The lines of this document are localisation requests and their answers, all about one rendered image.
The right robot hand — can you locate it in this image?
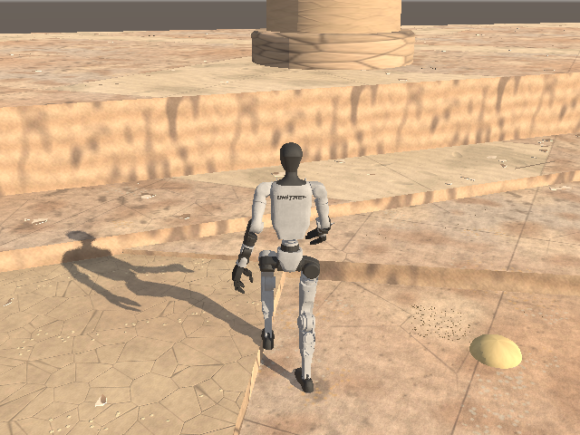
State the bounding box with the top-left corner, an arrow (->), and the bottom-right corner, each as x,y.
305,228 -> 326,245

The robot left thigh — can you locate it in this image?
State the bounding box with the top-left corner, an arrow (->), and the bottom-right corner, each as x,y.
258,250 -> 277,291

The robot right upper arm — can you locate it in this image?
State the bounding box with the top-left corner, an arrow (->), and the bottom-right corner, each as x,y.
309,181 -> 330,229

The right robot forearm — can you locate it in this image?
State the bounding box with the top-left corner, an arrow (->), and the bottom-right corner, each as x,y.
317,216 -> 331,237

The left robot forearm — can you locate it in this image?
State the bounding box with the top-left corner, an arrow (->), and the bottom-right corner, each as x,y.
236,219 -> 257,267

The robot left upper arm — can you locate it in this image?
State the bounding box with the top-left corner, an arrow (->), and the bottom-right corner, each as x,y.
249,181 -> 273,234

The left robot hand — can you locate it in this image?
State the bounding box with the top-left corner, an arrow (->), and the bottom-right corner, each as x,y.
232,265 -> 253,294

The robot right foot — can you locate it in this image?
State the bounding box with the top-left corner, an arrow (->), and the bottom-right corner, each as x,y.
295,367 -> 314,392

